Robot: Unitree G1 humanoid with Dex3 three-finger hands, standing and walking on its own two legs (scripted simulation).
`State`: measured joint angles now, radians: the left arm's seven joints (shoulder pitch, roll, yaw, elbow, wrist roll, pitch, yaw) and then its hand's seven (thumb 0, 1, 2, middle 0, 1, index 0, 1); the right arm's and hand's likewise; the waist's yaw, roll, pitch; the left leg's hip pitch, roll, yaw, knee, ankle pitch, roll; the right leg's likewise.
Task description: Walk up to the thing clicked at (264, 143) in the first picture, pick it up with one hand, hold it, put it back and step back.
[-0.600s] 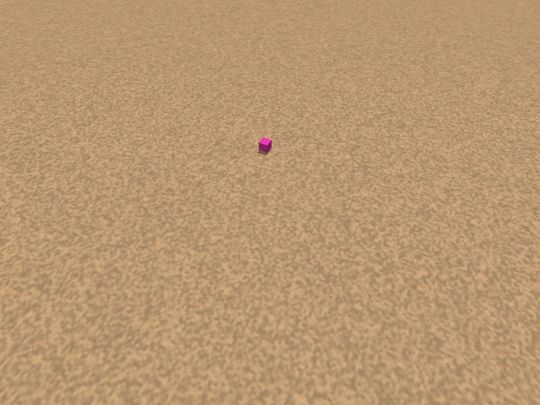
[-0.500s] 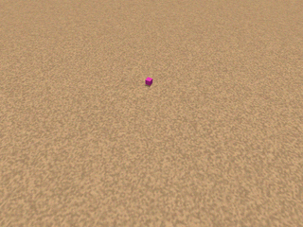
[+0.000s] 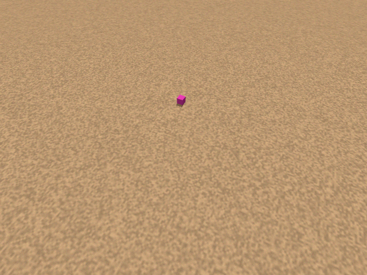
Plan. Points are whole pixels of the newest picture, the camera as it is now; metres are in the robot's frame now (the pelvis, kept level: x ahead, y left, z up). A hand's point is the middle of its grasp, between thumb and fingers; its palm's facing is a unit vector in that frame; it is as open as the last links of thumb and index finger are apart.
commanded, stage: stand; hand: left
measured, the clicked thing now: (181, 99) +1.54 +0.08 -0.76
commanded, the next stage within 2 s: walk up in 0.52 s
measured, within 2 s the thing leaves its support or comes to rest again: neither
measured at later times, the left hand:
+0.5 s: hand out of the picture +0.08 +0.25 -0.16, palm faces -0.02 -0.94 -0.34, open 7.4 cm
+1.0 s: hand (104, 267) +0.17 +0.21 -0.13, palm faces -0.03 -0.91 -0.41, open 7.4 cm
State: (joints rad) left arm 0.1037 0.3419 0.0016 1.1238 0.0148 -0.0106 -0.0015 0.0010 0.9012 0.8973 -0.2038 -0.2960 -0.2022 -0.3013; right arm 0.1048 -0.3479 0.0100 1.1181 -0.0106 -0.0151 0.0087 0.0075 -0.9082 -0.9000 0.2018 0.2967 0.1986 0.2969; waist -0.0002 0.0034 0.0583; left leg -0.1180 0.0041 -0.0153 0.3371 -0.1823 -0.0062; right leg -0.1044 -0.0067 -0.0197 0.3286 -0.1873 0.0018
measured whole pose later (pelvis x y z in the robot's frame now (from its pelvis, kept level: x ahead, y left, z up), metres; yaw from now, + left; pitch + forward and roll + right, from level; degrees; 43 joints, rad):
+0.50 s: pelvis +0.00 +0.00 +0.00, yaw +0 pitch -2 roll +0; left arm 0.11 0.34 0.00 1.13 0.01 -0.01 0.00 0.00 0.90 0.90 -0.20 -0.30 -0.20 -0.30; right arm 0.11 -0.35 0.01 1.12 -0.01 -0.02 0.01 0.01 -0.91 -0.90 0.20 0.30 0.20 0.30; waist 0.00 0.01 0.06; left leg -0.11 0.01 -0.02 0.33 -0.18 -0.01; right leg -0.10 -0.01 -0.02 0.33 -0.19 0.00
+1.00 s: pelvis +0.12 -0.08 -0.01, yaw -3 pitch -3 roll -1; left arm 0.30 0.40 0.07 0.96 0.02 -0.07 -0.06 0.00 0.90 0.90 -0.20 -0.30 -0.20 -0.30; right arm 0.24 -0.46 -0.08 1.00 -0.02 -0.03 0.08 0.01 -0.91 -0.90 0.20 0.30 0.20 0.30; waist 0.02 0.08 0.05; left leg -0.45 0.03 -0.05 1.02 -0.30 0.02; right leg -0.15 0.02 -0.08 0.45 -0.25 -0.04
